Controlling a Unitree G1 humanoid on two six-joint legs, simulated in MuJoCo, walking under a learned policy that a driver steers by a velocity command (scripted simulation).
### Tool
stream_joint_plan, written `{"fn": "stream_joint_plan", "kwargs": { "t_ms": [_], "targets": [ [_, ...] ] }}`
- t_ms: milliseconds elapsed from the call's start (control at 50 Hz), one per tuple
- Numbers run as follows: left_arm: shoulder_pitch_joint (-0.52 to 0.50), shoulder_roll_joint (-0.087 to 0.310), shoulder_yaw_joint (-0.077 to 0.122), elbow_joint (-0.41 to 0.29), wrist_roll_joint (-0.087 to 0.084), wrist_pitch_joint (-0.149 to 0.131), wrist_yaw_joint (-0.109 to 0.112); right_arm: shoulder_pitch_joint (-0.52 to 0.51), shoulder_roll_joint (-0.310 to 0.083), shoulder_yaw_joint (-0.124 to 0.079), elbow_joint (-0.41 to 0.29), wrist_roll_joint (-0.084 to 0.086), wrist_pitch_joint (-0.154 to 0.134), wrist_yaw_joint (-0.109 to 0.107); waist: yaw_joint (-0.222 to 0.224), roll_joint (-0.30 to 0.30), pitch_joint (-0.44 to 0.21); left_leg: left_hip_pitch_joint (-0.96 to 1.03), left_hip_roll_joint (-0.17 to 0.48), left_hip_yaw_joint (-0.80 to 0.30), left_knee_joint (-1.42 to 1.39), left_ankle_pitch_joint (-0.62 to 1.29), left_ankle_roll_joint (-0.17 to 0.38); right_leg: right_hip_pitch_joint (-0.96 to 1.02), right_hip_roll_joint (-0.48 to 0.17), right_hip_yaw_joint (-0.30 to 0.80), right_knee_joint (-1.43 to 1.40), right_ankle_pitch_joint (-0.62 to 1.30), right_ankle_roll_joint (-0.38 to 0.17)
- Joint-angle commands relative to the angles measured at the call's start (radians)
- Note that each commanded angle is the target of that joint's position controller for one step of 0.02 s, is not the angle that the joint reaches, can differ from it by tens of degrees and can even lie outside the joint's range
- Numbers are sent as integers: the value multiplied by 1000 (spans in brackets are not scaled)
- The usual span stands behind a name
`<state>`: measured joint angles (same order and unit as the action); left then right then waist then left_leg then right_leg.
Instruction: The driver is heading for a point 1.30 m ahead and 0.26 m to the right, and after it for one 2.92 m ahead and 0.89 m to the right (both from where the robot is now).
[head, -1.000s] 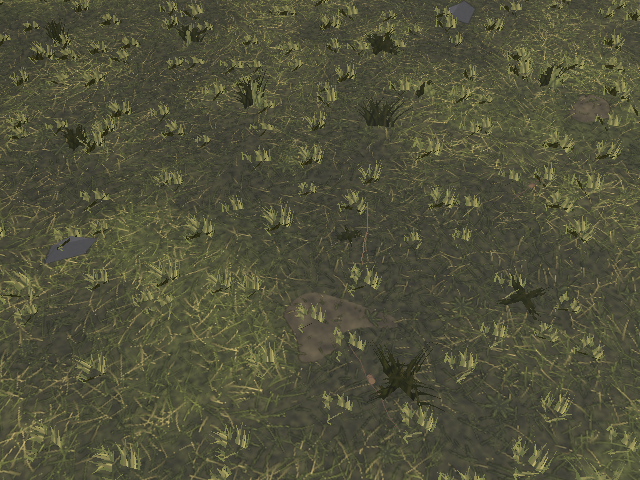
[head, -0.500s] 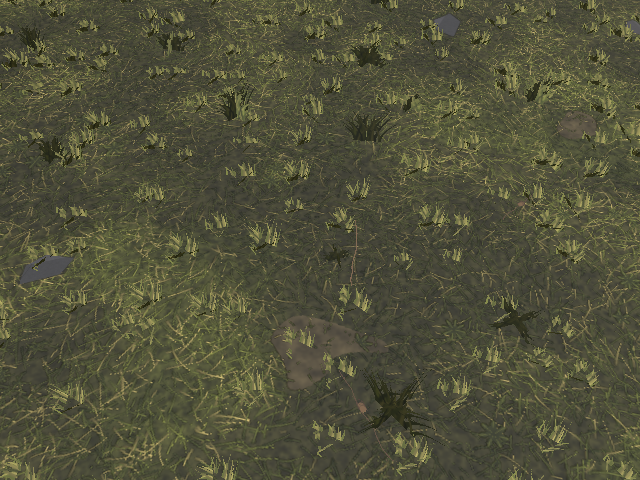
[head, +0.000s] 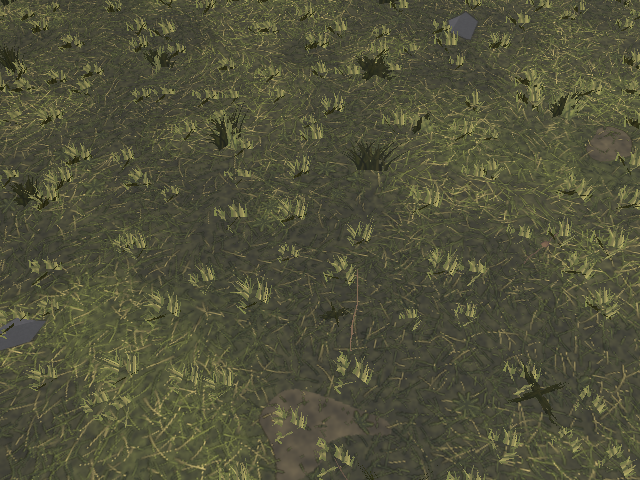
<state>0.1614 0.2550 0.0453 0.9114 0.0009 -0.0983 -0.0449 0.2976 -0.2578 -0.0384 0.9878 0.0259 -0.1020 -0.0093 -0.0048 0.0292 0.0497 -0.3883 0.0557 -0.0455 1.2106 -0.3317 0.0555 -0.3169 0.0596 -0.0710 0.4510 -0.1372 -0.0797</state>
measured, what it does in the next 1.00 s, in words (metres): walks ahead: left foot, then right foot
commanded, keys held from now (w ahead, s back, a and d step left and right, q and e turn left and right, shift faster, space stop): w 1.00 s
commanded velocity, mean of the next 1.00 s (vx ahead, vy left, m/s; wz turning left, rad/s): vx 0.50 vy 0.00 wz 0.00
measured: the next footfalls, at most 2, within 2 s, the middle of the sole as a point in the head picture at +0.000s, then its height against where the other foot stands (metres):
left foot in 0.42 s outside the picture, level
right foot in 0.94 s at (380, 373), level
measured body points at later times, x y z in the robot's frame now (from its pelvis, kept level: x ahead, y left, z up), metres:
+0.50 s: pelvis +0.29 +0.06 -0.01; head +0.32 +0.07 +0.44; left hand +0.28 +0.33 -0.15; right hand +0.46 -0.20 -0.11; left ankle +0.37 +0.15 -0.73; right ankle +0.12 -0.08 -0.65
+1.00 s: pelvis +0.57 +0.01 -0.01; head +0.60 -0.01 +0.44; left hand +0.76 +0.25 -0.11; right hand +0.55 -0.27 -0.16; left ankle +0.39 +0.15 -0.69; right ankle +0.67 -0.09 -0.74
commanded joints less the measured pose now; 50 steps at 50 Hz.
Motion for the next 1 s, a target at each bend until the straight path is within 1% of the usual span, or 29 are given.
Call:
{"fn": "stream_joint_plan", "kwargs": {
  "t_ms": [20, 60, 120, 200, 300, 340, 360, 380, 400, 420, 440, 460, 480, 500, 520, 540, 580, 600, 660, 740, 800, 840, 880, 900, 920, 940, 960, 980, 1000],
  "targets": [
    [-9, 80, 13, -35, 6, -25, -4, 80, -61, -23, -38, -5, 11, -9, -29, -93, -58, -125, 100, -45, -31, 70, 2, 91, -269, 318, -325, -16, -159],
    [31, 108, 18, -15, 3, -27, 9, 16, -67, -27, -67, -13, 24, -13, -26, -84, -18, -184, 113, -31, -113, 119, -20, 66, -265, 276, -362, -6, -171],
    [98, 139, 25, 4, 2, -19, 33, -114, -74, -31, -116, -25, 22, -13, 6, -59, 12, -302, 117, -24, -294, 277, -53, 125, -266, 246, -380, 32, -167],
    [173, 152, 25, 24, -10, -8, 48, -255, -48, -19, -157, -20, 7, 3, 55, -63, 20, -264, 71, 24, -541, 452, -61, 168, -230, 161, -371, 88, -126],
    [269, 157, 29, 66, -16, 18, 50, -393, -50, -7, -214, -7, -4, 33, 96, -63, 46, -292, 37, 36, -679, 400, -44, 338, -284, 156, -303, 144, -123],
    [271, 168, 36, 72, -18, 29, 54, -398, -68, -10, -231, -4, -11, 45, 77, -81, 36, -275, 25, 36, -712, 324, -19, 405, -317, 167, -252, 226, -111],
    [259, 176, 39, 69, -18, 34, 55, -372, -85, -16, -228, -3, -13, 49, 56, -94, 16, -225, 10, 45, -724, 286, -5, 423, -323, 167, -216, 308, -100],
    [237, 186, 42, 62, -17, 39, 55, -311, -110, -27, -216, -3, -15, 49, 16, -113, -25, -122, -20, 70, -734, 256, 14, 426, -314, 154, -144, 472, -87],
    [217, 177, 37, 55, -15, 44, 55, -172, -147, -49, -174, -4, -15, 45, -58, -110, -110, 70, -51, 96, -757, 271, 43, 395, -270, 116, 15, 610, -64],
    [213, 146, 22, 34, -3, 44, 55, 21, -207, -73, -123, -14, -14, 36, -131, -80, -250, 375, 33, 9, -709, 292, 98, 234, -221, 79, 260, 512, -33],
    [321, 31, -13, 14, 3, 22, 43, 158, -313, -101, -94, -30, -5, 30, -107, 148, -412, 798, 298, -441, -738, 162, 262, -196, -55, 25, 664, 83, 49],
    [305, 51, -12, 29, -13, -5, 40, 165, -232, -77, -88, -23, -1, 32, -118, 192, -460, 843, 355, -692, -888, 84, 297, -355, -3, 165, 825, -431, 47],
    [209, 149, 14, 2, -43, -22, 36, 76, -175, -57, -101, -16, -2, 31, -108, 141, -296, 715, 314, -544, -906, 61, 237, -445, -70, 192, 887, -390, 26],
    [147, 155, 16, -14, -51, -29, 38, -14, -141, -46, -124, -18, -2, 29, -78, 82, -195, 560, 273, -400, -930, 122, 202, -438, -128, 159, 853, -294, 18],
    [115, 144, 20, -18, -38, -26, 45, -76, -109, -36, -132, -23, -3, 33, -48, 31, -118, 417, 231, -302, -971, 193, 185, -402, -164, 138, 782, -223, 24],
    [124, 133, 27, -14, -26, -13, 49, -107, -83, -28, -135, -31, -7, 36, -13, 43, -85, 321, 193, -232, -1007, 235, 165, -338, -195, 143, 723, -172, 28],
    [159, 80, 20, -5, -18, 12, 50, -107, -89, -30, -122, -33, -12, 41, 19, 55, -69, 227, 169, -169, -1058, 290, 174, -268, -207, 132, 675, -133, 45],
    [151, 73, 20, -12, -16, 20, 51, -95, -103, -33, -113, -31, -15, 39, 26, 48, -55, 207, 165, -139, -1075, 327, 183, -277, -212, 127, 644, -109, 55],
    [46, 78, 23, -53, -5, 24, 54, -49, -136, -41, -89, -29, -13, 21, 9, 26, -21, 222, 159, -84, -1103, 382, 186, -358, -217, 120, 478, 34, 83],
    [-101, 52, 12, -93, -9, 13, 41, 9, -150, -42, -65, -19, -5, 6, -35, 27, 5, 233, 119, -5, -1116, 354, 147, -306, -174, 78, 214, 230, 84],
    [-186, 55, 7, -121, -17, 10, 28, 71, -159, -46, -33, -10, 5, 3, -62, 26, 27, 319, 152, -9, -1096, 328, 144, -313, -156, 76, 126, 238, 74],
    [-218, 68, 9, -141, -19, 5, 16, 89, -162, -51, -18, -6, 16, -1, -59, 28, 35, 400, 190, -20, -1057, 351, 134, -338, -154, 91, 88, 186, 51],
    [-205, 90, 15, -148, -20, -1, 6, 82, -173, -57, -15, -5, 27, -5, -36, 36, 20, 457, 216, -29, -1006, 423, 117, -303, -142, 86, 64, 111, 26],
    [-167, 106, 22, -140, -20, -3, 5, 68, -181, -60, -18, -5, 33, -6, -9, 48, -5, 468, 215, -23, -957, 531, 106, -235, -121, 67, 57, 73, 12],
    [-75, 130, 38, -115, -18, -4, 6, 45, -181, -59, -23, -6, 39, -6, 46, 52, -60, 456, 187, 5, -844, 691, 88, -98, -87, 34, 38, 63, -8],
    [94, 178, 64, -61, -16, -3, 14, 47, -154, -48, -30, -13, 45, -7, 114, 29, -167, 379, 129, 45, -642, 729, 60, 141, -81, 32, 49, 79, -38],
    [267, 258, 84, -28, -7, 2, 24, 78, -110, -28, -55, -37, 44, -8, 151, -123, -321, 164, 53, 97, -303, 409, 23, 441, -281, 276, 66, 88, -102],
    [290, 298, 88, -10, -5, 5, 14, 201, 15, 4, -51, -25, 19, 5, 74, -378, -416, -212, -131, 31, -9, -235, -27, 708, -455, 757, -95, -136, -258],
    [255, 197, 60, -23, -16, 1, 12, 122, -107, -21, -45, 0, -3, 10, 110, -236, -347, -323, -73, -82, 98, -253, -10, 661, -425, 763, -154, -253, -218]
  ]
}}
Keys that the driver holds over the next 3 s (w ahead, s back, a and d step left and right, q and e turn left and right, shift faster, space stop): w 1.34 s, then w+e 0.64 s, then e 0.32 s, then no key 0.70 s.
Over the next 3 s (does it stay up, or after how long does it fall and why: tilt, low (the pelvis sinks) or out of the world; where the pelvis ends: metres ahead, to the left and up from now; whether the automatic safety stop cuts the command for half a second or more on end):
stays up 1.31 -0.12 0.00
